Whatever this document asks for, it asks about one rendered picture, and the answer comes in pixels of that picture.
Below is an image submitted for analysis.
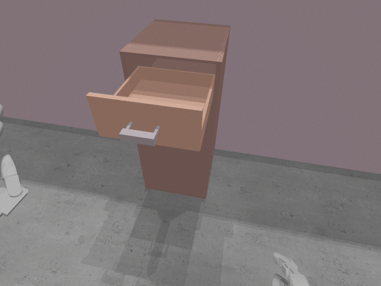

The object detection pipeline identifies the cabinet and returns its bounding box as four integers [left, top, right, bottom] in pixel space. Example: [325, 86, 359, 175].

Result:
[120, 19, 230, 199]

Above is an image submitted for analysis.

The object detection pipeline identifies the handle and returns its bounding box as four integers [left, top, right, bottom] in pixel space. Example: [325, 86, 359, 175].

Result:
[119, 122, 161, 146]

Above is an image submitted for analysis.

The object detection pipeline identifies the drawer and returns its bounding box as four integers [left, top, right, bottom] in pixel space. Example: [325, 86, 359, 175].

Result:
[86, 66, 216, 151]

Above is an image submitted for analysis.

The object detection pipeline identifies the left robot hand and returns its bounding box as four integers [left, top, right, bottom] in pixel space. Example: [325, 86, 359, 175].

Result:
[0, 104, 28, 217]

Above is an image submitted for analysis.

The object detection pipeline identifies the right robot hand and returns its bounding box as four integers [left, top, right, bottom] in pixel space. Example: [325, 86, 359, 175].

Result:
[271, 252, 309, 286]

